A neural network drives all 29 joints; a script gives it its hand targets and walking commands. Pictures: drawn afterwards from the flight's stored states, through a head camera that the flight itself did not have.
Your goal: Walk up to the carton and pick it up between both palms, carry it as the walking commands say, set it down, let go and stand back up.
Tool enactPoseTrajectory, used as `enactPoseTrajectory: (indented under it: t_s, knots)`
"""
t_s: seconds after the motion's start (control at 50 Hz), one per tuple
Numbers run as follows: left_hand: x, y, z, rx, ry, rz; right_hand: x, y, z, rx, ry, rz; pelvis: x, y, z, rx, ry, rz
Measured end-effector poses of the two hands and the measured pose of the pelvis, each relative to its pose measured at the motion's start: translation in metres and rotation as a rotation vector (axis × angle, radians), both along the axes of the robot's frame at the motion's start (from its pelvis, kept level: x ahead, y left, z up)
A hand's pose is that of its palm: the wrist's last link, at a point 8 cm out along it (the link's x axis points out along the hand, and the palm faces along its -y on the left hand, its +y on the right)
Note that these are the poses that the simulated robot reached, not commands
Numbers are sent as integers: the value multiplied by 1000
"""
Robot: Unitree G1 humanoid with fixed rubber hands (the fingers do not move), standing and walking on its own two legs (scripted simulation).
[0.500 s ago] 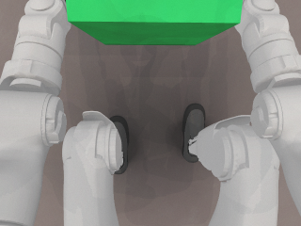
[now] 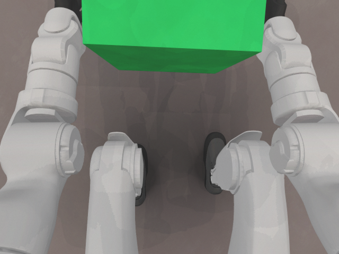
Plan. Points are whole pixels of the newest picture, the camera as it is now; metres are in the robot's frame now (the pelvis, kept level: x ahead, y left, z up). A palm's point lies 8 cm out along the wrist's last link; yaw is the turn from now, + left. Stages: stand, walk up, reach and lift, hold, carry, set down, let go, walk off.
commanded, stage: reach and lift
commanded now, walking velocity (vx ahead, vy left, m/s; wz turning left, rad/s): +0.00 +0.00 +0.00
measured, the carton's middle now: (171, 21) +0.55 +0.01 -0.20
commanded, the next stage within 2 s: none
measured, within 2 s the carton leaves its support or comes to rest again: neither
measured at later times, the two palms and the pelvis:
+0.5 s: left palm (59, 3) +0.54 +0.18 -0.07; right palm (291, 11) +0.53 -0.18 -0.08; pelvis +0.01 -0.01 +0.04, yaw +0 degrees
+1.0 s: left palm out of the picture +0.52 +0.18 +0.01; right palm (330, 3) +0.51 -0.18 +0.00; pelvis +0.00 -0.01 +0.09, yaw +0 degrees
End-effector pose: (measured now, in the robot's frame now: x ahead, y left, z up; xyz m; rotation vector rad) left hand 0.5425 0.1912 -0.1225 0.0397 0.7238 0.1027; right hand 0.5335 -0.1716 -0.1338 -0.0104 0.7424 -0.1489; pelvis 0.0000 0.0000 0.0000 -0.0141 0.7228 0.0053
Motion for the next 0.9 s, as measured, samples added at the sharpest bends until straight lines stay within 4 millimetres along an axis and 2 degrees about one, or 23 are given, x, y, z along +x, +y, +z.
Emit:
enactPoseTrajectory:
  t_s: [0.14,0.38,0.68,0.9]
  knots:
    - [4,-3,17,-8,-18,0,2,-3,17,4,-18,-5,0,-1,8,1,35,0]
    - [-2,-9,29,-14,-14,1,-1,-9,32,6,-15,-2,5,-4,23,6,86,-9]
    - [-13,-5,87,-36,-25,24,-12,-6,88,25,-25,-12,4,-6,56,14,109,-8]
    - [-22,-8,115,-46,-21,21,-23,-9,118,28,-22,-21,2,-5,77,11,118,-10]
